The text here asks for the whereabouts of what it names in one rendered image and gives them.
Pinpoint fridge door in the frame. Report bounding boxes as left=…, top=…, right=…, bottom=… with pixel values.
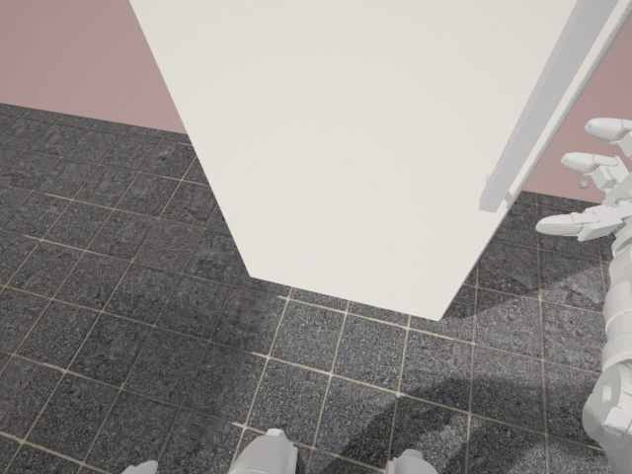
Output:
left=129, top=0, right=632, bottom=321

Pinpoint robot left thigh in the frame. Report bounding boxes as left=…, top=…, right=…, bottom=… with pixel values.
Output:
left=227, top=435, right=297, bottom=474

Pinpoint handle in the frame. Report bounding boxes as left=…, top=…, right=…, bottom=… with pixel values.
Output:
left=479, top=0, right=619, bottom=213

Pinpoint right robot upper arm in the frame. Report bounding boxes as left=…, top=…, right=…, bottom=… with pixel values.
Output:
left=582, top=363, right=632, bottom=474

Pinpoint right robot hand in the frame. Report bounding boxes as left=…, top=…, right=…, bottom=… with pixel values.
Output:
left=535, top=118, right=632, bottom=242

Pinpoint right robot forearm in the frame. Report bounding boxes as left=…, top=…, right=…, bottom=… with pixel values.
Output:
left=601, top=227, right=632, bottom=372

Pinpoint robot left shin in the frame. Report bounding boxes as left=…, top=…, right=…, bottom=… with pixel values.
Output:
left=266, top=429, right=287, bottom=439

